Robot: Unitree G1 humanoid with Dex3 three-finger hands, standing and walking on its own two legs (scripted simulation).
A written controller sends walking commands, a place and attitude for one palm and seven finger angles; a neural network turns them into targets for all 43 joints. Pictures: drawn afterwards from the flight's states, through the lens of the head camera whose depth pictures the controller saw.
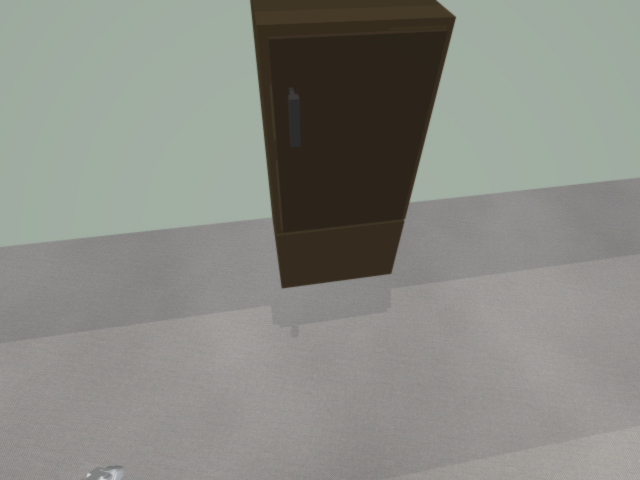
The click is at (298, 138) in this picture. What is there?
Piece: cupboard door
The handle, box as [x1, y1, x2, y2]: [288, 88, 300, 146]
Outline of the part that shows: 289,88 290,94 288,95 290,143 291,146 300,146 299,99 297,94 293,92 293,89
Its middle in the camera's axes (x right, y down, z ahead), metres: -0.07 -0.29 +0.92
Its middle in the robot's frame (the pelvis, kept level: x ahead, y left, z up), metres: +0.89 +0.11 -0.01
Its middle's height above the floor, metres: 0.76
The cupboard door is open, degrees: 0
